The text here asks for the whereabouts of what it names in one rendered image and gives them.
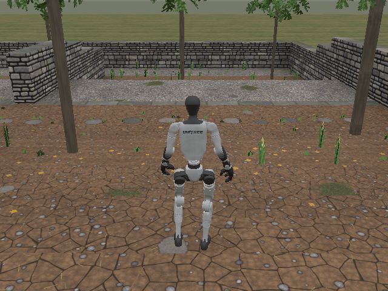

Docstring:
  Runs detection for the right robot upper arm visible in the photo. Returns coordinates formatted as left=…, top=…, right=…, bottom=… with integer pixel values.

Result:
left=206, top=122, right=224, bottom=155

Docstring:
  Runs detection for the left robot hand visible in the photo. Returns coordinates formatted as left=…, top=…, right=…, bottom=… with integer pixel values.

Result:
left=161, top=164, right=175, bottom=175

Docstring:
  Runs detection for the robot left foot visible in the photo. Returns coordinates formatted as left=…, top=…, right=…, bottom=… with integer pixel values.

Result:
left=174, top=232, right=182, bottom=247

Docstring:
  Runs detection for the right robot hand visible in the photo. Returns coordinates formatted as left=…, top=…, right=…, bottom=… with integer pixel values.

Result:
left=220, top=167, right=233, bottom=182

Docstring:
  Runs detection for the robot right forearm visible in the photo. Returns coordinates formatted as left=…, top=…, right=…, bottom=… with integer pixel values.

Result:
left=218, top=146, right=232, bottom=170

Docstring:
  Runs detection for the robot torso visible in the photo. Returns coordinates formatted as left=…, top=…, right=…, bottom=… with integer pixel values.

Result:
left=179, top=119, right=207, bottom=182

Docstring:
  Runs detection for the left robot upper arm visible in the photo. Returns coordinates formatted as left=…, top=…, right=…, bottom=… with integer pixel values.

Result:
left=165, top=122, right=181, bottom=155

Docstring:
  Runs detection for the robot left forearm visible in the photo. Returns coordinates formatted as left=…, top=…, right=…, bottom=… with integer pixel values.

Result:
left=161, top=146, right=171, bottom=166

